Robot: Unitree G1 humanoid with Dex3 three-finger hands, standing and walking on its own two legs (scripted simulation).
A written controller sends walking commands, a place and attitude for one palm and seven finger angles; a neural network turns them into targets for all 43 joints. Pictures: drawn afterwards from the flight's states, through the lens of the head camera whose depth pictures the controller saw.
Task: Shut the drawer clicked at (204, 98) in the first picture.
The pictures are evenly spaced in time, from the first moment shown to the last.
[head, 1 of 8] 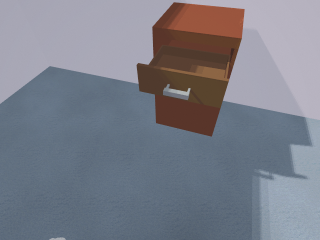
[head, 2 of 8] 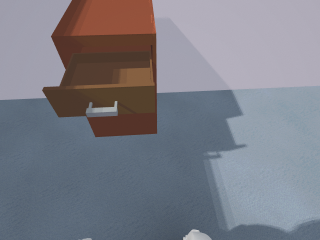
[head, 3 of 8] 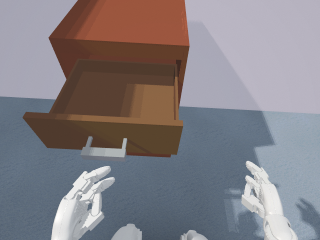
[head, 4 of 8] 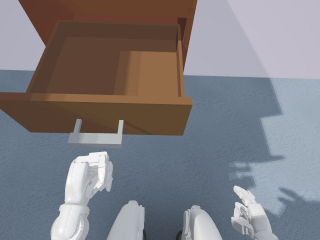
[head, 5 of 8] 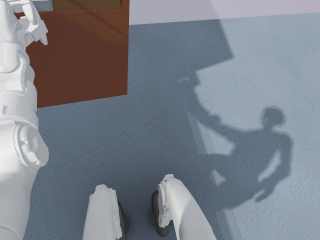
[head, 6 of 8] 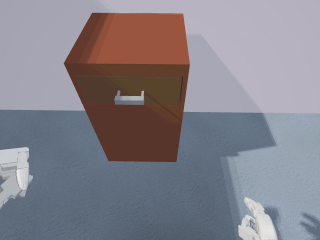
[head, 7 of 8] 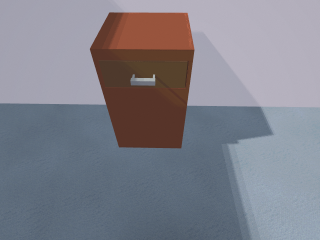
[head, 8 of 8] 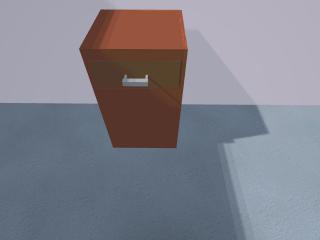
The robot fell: no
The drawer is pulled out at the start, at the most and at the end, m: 0.30 0.30 0.00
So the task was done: yes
